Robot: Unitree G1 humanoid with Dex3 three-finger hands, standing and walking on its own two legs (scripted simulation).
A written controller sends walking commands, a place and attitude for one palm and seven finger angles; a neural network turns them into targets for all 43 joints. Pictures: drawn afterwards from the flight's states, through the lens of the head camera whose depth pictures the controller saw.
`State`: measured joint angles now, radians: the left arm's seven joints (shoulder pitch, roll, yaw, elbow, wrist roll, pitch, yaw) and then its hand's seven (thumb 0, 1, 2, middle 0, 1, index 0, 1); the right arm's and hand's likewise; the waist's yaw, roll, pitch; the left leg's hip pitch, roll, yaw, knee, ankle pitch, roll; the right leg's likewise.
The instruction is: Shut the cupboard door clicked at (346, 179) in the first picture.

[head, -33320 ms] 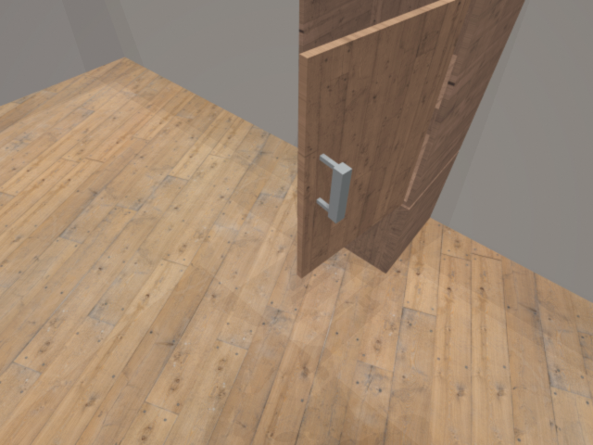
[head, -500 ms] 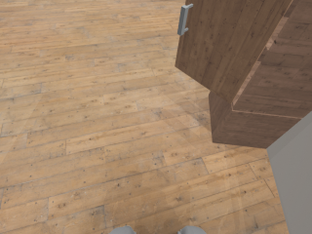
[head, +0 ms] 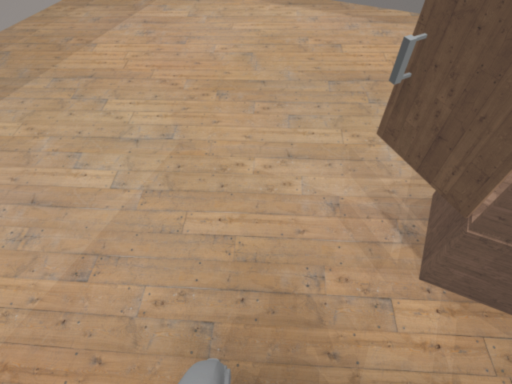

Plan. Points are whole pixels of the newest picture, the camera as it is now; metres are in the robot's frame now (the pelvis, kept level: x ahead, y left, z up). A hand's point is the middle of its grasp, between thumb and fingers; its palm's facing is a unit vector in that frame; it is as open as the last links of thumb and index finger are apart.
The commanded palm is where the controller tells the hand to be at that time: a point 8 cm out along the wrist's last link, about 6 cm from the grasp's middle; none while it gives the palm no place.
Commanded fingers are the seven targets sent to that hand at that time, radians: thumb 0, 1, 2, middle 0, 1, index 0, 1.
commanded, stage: walk to a spot facing it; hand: left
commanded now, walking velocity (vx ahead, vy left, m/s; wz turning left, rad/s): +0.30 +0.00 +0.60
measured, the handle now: (408, 58) +0.94 -0.43 -0.02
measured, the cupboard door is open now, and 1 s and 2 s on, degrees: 50 50 50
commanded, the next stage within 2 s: turn to face it in 1.04 s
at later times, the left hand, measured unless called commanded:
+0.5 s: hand (109, 381) +0.15 +0.27 -0.16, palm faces +0.28 -0.93 -0.24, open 7.4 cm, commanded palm none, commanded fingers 0.00 0.90 0.90 -0.20 -0.30 -0.20 -0.30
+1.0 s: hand (140, 337) +0.23 +0.24 -0.18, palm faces +0.56 -0.81 -0.18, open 7.3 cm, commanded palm none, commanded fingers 0.00 0.90 0.90 -0.20 -0.30 -0.20 -0.30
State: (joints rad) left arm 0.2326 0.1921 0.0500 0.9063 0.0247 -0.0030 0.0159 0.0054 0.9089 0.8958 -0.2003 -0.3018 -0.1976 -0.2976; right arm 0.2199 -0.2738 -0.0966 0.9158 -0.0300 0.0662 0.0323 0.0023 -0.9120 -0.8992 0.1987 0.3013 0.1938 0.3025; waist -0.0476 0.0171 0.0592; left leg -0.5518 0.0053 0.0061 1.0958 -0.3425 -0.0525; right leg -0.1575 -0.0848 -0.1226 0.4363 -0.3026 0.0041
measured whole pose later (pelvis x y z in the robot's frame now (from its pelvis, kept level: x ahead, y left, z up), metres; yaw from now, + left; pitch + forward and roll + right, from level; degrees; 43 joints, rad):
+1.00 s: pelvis +0.33 +0.10 -0.01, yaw +32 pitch +1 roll -1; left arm 0.35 0.16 0.05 1.00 0.03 -0.07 0.00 0.00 0.93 0.90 -0.20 -0.30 -0.20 -0.30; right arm 0.13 -0.20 -0.05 0.95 -0.03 0.01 0.05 0.00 -0.91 -0.90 0.20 0.30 0.19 0.30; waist 0.01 -0.01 0.10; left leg -0.56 0.08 0.10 0.77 -0.24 0.02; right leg -0.04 -0.10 -0.36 0.39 -0.34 0.03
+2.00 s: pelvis +0.50 +0.27 -0.01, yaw +12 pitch +0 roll -2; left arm 0.20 0.26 0.10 0.91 0.02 0.08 -0.02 0.01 0.91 0.90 -0.20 -0.30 -0.20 -0.30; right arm 0.16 -0.19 -0.01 0.88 -0.03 0.00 -0.03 0.00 -0.91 -0.90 0.20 0.30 0.20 0.30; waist 0.02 -0.04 0.07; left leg -0.29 0.06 0.07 0.57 -0.28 0.01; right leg -0.46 0.04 0.04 1.00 -0.50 0.03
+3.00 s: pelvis +0.51 +0.27 -0.01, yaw -25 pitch +1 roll -1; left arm 0.14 0.25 0.08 0.88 0.02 0.09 -0.05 0.01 0.91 0.90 -0.20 -0.30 -0.19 -0.30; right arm 0.23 -0.23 -0.03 0.90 -0.03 0.02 -0.02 0.00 -0.90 -0.90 0.21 0.30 0.20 0.30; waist -0.02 0.03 0.09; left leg -0.26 0.18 0.23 0.57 -0.29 -0.03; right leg -0.33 -0.03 -0.08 0.73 -0.40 0.03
